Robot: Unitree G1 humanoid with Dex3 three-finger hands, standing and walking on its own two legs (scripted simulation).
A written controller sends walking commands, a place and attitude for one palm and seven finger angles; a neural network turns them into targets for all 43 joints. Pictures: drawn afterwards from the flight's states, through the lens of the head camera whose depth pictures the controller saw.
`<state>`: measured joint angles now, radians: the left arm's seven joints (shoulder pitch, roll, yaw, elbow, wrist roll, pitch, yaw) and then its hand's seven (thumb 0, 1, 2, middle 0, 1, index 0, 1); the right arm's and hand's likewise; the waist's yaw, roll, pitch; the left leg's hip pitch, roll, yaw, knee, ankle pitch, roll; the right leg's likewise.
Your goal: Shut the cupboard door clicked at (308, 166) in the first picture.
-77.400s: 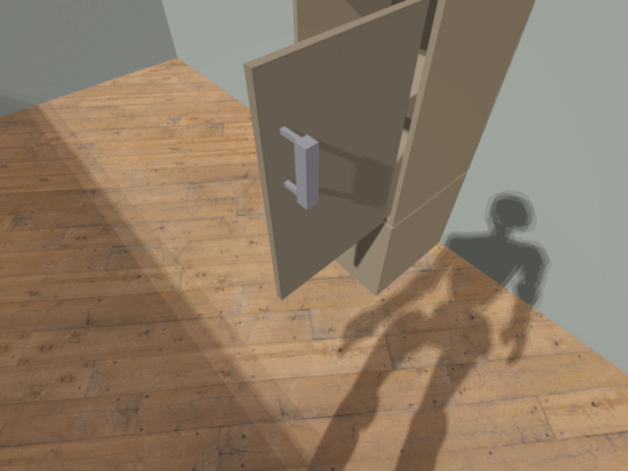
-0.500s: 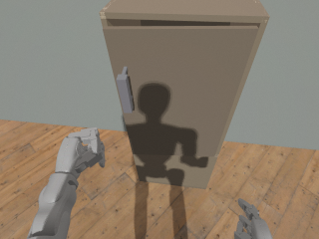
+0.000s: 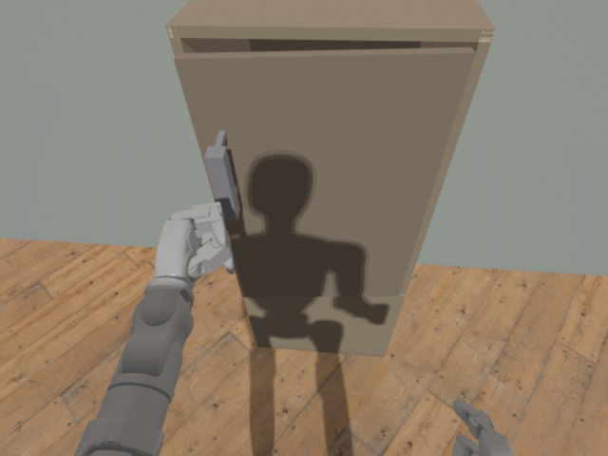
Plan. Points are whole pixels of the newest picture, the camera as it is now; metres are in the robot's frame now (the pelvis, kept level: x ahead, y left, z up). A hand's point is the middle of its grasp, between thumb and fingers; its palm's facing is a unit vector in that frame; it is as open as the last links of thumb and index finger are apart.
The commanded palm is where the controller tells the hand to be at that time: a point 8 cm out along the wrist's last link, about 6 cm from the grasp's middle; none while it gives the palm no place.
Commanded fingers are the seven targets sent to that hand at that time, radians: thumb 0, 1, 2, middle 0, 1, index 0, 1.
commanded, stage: bring the fist close to the handle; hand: left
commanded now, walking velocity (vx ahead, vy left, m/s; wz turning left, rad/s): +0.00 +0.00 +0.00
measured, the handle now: (226, 175) +0.50 +0.15 +0.10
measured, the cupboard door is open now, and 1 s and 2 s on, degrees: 5 5 0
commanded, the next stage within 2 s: push the door shut along its arc in 0.56 s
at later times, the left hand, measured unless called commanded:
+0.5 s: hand (239, 228) +0.39 +0.11 +0.10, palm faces +0.04 -1.00 -0.01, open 3.1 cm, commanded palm +0.36 +0.16 +0.10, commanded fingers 0.00 0.90 0.90 -1.30 -1.50 -1.30 -1.50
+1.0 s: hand (243, 209) +0.42 +0.11 +0.11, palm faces -0.05 -1.00 -0.02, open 3.1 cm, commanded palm +0.41 +0.16 +0.10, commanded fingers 0.00 0.90 0.90 -1.30 -1.50 -1.30 -1.50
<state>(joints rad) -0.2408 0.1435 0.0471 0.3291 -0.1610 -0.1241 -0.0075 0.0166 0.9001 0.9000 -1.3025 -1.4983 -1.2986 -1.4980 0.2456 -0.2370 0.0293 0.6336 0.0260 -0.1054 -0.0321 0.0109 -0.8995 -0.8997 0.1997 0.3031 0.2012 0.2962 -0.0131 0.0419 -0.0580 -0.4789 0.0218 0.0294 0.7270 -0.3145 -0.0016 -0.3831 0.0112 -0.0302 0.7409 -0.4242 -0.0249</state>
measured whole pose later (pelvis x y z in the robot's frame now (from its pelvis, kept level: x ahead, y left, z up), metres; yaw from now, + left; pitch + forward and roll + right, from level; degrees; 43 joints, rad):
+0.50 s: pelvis -0.01 -0.01 +0.00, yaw -1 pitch +6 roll +0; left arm -0.44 0.15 0.12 0.63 -0.15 -0.25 0.02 0.02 0.90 0.90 -1.30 -1.50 -1.30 -1.50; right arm 0.33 -0.25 0.00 0.67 0.02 -0.04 -0.01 0.01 -0.90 -0.90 0.20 0.30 0.20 0.30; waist -0.05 0.04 -0.07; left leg -0.52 0.04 0.04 0.73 -0.30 -0.01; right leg -0.44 0.03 -0.02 0.75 -0.41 -0.03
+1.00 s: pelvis -0.01 +0.00 -0.01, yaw +0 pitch +7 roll +0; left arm -0.66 0.20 0.13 0.88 -0.14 -0.27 -0.06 0.02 0.90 0.90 -1.30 -1.50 -1.30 -1.50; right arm 0.28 -0.24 0.02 0.67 0.03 -0.05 -0.02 0.01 -0.90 -0.90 0.20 0.30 0.20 0.30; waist -0.06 0.03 -0.07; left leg -0.58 0.03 0.03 0.76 -0.30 0.00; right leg -0.49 0.02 -0.03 0.78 -0.41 -0.02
